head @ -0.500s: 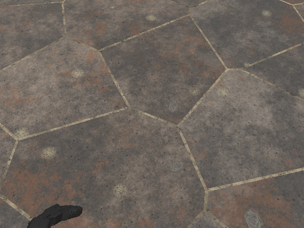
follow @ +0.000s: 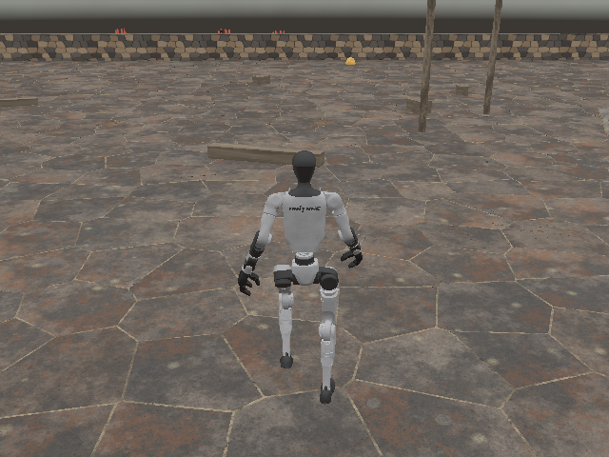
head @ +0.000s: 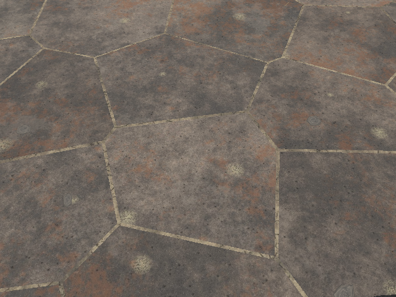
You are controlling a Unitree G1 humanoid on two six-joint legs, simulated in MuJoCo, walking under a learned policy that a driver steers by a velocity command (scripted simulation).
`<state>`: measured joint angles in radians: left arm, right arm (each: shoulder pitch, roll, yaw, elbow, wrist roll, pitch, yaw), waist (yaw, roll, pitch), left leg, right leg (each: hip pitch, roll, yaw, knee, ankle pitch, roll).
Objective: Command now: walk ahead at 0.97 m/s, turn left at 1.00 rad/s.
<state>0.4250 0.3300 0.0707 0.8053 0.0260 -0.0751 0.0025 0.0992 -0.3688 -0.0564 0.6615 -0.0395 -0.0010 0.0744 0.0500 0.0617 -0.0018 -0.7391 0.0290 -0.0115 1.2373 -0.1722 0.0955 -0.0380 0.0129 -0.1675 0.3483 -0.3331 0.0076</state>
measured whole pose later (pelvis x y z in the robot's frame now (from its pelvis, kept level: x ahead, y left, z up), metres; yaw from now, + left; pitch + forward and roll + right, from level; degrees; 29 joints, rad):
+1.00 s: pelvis +0.57 +0.12 -0.01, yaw +60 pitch -1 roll -2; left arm 0.25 0.34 0.06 0.66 0.03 0.03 0.00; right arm 0.09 -0.31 -0.06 0.57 -0.01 0.08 0.05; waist 0.03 -0.04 0.07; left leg -0.36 0.01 0.04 0.67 -0.29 0.05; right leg -0.31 -0.19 -0.32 0.67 -0.32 0.04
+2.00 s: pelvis +0.57 +0.25 +0.01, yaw +92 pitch +1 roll -1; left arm 0.21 0.29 0.04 0.73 0.03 0.04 0.02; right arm 0.22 -0.28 -0.06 0.77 0.00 0.01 0.00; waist 0.01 -0.04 0.07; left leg -0.29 -0.12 -0.10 0.44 -0.16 0.09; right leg -0.44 -0.01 0.01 1.04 -0.45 0.02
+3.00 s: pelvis +0.36 +0.47 -0.04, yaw +147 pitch +2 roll +0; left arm 0.52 0.26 0.03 0.92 0.02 -0.04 0.00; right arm -0.01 -0.30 -0.04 0.65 -0.03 0.00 0.06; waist 0.07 0.01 0.07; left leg -0.57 -0.07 0.13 0.79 -0.25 0.18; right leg 0.04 -0.17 -0.22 1.00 -0.42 0.06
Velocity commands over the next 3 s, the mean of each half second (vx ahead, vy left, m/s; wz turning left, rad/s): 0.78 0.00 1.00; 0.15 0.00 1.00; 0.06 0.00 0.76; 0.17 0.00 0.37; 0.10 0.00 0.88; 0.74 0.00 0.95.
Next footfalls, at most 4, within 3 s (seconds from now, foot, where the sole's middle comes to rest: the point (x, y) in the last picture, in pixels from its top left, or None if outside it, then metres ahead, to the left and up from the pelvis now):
0.22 left None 0.36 0.07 -0.77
0.60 right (194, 231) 0.73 0.09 -0.77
1.00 left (149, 285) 0.53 0.23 -0.77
1.42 right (171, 237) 0.70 0.17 -0.77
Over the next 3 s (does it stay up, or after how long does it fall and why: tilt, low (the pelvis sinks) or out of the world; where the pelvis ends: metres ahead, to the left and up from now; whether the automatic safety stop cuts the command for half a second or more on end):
stays up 0.36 0.47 -0.04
